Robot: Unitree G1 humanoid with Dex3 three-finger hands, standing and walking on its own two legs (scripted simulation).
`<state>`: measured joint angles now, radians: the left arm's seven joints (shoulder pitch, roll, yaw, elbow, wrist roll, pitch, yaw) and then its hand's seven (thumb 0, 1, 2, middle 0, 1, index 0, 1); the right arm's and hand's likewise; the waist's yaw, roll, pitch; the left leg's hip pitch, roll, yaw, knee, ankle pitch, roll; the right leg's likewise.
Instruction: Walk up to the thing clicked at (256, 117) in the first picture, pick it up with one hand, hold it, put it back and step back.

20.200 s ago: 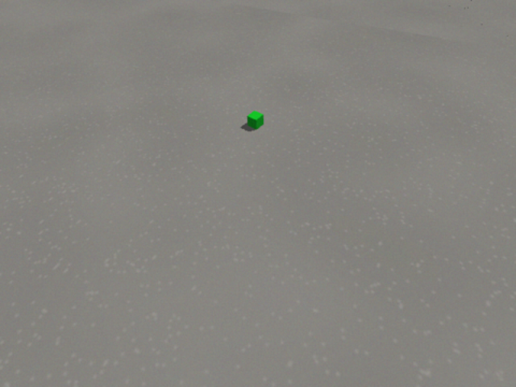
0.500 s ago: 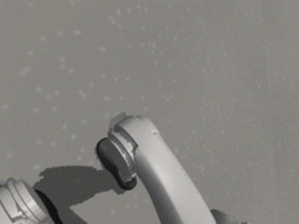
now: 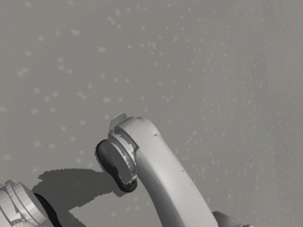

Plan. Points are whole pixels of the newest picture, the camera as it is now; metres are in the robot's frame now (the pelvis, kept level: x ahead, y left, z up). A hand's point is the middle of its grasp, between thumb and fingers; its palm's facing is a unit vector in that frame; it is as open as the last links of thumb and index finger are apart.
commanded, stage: rest palm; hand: left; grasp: from above
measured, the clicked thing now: out of the picture +0.49 +0.34 -0.30
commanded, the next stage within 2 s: close in 0.26 s
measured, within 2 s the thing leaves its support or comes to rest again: neither
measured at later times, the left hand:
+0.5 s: hand out of the picture +0.48 +0.32 -0.27, palm faces -0.04 -0.43 -0.90, open 13.6 cm
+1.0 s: hand out of the picture +0.48 +0.32 -0.26, palm faces -0.04 -0.42 -0.91, open 11.6 cm
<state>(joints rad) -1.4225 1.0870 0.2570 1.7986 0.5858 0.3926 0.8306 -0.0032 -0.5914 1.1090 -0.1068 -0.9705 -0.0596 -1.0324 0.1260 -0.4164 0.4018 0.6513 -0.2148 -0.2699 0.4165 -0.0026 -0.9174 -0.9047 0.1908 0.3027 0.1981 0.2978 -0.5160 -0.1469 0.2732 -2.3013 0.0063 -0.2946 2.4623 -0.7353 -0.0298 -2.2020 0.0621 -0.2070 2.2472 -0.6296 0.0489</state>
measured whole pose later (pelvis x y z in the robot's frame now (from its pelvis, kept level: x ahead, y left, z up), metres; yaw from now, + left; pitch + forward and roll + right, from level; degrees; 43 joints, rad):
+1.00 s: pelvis +0.00 +0.00 +0.00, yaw +0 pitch +32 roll -16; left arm -1.42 1.08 0.25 1.78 0.59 0.39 0.82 0.00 -0.22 1.03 -0.36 -0.84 -0.33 -0.90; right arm 0.13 -0.42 0.40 0.64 -0.22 -0.27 0.41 0.00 -0.90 -0.90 0.19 0.30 0.20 0.30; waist -0.51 -0.14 0.27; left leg -2.29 0.01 -0.29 2.45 -0.74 -0.03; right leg -2.20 0.06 -0.20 2.24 -0.63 0.04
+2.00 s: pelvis +0.00 +0.00 +0.01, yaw +1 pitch +31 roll -16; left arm -1.42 1.08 0.25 1.80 0.59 0.39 0.83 0.01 -0.05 0.81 -0.54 -0.66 -0.51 -0.71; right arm 0.13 -0.42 0.39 0.65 -0.23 -0.29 0.41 0.00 -0.89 -0.89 0.19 0.30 0.20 0.30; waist -0.52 -0.14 0.27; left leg -2.29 0.01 -0.29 2.44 -0.73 -0.03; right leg -2.19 0.06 -0.20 2.24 -0.63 0.04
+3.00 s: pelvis +0.00 +0.00 +0.02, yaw +3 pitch +34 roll -13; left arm -1.42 0.97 0.25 1.71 0.67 0.51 0.66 0.03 0.00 0.63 -0.64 -0.55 -0.61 -0.59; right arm 0.21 -0.36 0.27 0.74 -0.15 -0.26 0.37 0.00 -0.90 -0.90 0.19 0.30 0.20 0.30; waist -0.44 -0.04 0.13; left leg -2.28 0.02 -0.23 2.38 -0.72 -0.03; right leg -2.21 0.05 -0.16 2.21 -0.62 0.03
